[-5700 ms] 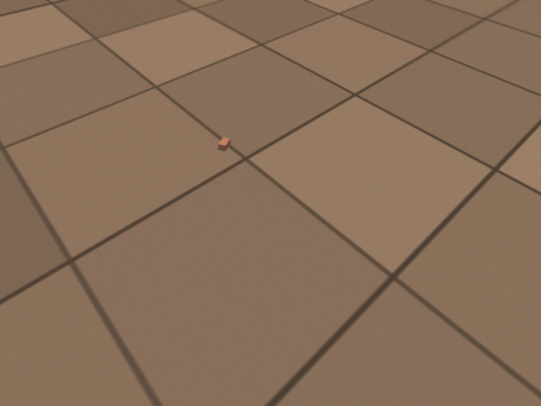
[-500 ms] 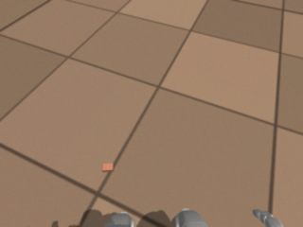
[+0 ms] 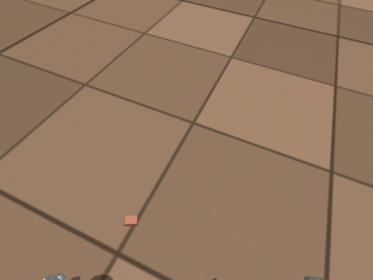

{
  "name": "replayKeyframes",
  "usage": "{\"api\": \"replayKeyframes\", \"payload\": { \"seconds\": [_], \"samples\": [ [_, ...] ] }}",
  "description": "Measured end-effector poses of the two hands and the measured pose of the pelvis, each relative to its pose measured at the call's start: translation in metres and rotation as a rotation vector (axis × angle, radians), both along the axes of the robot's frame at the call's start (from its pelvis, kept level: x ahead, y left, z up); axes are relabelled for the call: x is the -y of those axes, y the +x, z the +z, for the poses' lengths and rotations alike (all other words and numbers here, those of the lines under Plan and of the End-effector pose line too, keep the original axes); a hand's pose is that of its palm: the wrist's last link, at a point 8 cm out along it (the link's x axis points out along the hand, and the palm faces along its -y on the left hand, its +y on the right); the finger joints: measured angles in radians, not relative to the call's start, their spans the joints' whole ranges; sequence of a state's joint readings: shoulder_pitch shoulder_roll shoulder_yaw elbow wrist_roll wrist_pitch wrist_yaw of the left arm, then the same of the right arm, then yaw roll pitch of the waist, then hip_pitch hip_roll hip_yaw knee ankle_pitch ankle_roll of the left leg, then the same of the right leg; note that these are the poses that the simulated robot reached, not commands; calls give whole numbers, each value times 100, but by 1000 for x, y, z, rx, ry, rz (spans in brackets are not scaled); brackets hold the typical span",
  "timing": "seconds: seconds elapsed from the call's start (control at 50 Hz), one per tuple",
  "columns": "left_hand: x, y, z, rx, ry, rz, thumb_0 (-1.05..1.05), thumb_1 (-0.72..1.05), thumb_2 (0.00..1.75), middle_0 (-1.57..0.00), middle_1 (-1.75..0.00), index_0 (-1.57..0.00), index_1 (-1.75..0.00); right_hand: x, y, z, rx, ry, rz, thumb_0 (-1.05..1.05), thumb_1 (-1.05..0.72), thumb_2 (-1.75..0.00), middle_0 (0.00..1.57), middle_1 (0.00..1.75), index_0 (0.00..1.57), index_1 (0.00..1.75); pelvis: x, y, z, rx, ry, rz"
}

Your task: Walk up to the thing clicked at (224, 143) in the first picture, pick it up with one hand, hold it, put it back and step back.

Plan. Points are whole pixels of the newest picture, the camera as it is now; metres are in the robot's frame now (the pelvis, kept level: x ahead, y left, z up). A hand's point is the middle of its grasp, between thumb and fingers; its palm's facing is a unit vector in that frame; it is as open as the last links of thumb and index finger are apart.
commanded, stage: walk up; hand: left
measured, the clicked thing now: (131, 220) +0.50 +0.26 -0.75
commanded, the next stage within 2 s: stand in 0.78 s
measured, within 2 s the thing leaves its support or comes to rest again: neither
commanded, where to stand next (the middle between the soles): +0.12 +0.02 m, yaw +0 degrees
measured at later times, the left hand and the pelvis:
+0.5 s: hand out of the picture +0.08 +0.24 -0.14, palm faces -0.01 -0.94 -0.34, open 7.4 cm; pelvis +0.00 -0.01 +0.01, yaw +0 degrees
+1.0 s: hand out of the picture +0.11 +0.24 -0.14, palm faces -0.01 -0.94 -0.33, open 7.4 cm; pelvis +0.01 -0.01 +0.01, yaw +0 degrees
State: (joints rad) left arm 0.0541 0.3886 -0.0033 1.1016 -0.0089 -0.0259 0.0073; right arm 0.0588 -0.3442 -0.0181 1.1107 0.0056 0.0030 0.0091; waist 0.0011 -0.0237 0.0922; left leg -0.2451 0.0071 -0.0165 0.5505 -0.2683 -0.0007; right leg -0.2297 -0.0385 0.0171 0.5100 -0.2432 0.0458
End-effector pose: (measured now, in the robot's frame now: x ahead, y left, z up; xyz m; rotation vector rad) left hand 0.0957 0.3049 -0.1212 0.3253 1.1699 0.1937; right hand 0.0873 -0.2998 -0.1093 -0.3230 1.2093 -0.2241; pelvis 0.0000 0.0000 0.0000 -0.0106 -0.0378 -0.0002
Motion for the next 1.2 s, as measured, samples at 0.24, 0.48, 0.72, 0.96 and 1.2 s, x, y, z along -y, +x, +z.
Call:
{"api": "replayKeyframes", "payload": {
  "seconds": [0.24, 0.48, 0.72, 0.96, 1.2],
  "samples": [
    [8, -8, 18, -7, 11, 16, 1, 91, 90, -21, -30, -21, -30, 4, 23, 7, 60, 35, 18, 0, -91, -90, 20, 29, 20, 30, 7, -2, 10, 8, 10, 4],
    [16, -22, 15, -50, -4, 34, 1, 91, 90, -21, -30, -21, -30, 11, -7, 2, -24, 35, -9, 0, -91, -90, 20, 29, 20, 30, 12, 0, 13, 3, 9, 6],
    [19, -15, 12, -66, -12, 38, 1, 91, 90, -21, -30, -21, -30, 10, -19, 0, -73, 32, -31, 0, -91, -90, 20, 29, 20, 30, 12, 8, 13, -5, 7, 9],
    [23, 4, 14, -22, -18, 17, 1, 91, 90, -21, -30, -20, -30, 8, 5, 6, -8, 30, -9, 0, -91, -90, 20, 29, 20, 30, 14, 13, 14, -3, 10, 4],
    [26, -1, 13, -31, -22, 13, 1, 91, 90, -21, -30, -21, -30, 14, 9, 9, 5, 20, -3, 0, -91, -90, 20, 29, 20, 30, 17, 13, 14, 1, 9, 2]
  ]
}}
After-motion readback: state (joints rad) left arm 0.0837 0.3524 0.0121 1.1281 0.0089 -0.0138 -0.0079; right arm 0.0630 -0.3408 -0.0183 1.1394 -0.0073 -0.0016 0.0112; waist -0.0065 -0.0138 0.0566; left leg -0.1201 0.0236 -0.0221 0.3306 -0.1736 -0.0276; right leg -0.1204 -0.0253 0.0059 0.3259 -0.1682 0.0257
